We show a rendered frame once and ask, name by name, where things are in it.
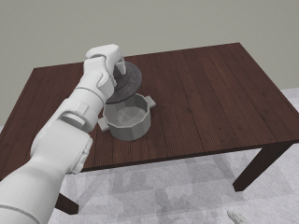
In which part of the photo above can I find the lid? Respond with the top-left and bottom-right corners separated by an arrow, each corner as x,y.
105,61 -> 142,105

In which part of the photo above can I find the robot left forearm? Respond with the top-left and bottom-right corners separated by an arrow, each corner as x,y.
30,52 -> 115,158

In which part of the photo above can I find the robot right hand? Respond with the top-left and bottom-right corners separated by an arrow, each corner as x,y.
227,210 -> 251,224

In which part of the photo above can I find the robot left hand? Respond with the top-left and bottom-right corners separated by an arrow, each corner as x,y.
85,44 -> 126,88

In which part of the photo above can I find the knob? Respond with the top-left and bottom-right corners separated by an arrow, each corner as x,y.
113,65 -> 122,80

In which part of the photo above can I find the pot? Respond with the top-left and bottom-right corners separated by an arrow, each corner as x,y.
97,93 -> 156,141

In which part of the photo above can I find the robot left upper arm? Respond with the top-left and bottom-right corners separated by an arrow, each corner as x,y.
0,119 -> 93,224

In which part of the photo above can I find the table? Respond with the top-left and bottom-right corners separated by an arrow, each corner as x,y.
0,42 -> 299,216

